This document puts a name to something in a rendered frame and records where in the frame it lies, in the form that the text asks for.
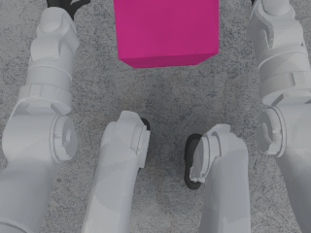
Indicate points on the robot right upper arm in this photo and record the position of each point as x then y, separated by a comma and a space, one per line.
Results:
284, 131

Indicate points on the left robot hand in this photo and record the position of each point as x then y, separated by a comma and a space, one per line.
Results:
66, 5

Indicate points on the robot left upper arm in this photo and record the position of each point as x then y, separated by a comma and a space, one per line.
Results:
36, 146

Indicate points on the robot right foot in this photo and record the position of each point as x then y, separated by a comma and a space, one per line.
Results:
191, 144

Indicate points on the robot left forearm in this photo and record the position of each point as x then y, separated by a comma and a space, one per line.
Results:
50, 68

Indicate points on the robot right forearm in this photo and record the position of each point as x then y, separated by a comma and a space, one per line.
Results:
281, 53

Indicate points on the carton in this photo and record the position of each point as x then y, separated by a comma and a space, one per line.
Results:
166, 33

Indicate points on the robot left shin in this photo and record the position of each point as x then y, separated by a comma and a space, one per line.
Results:
108, 132

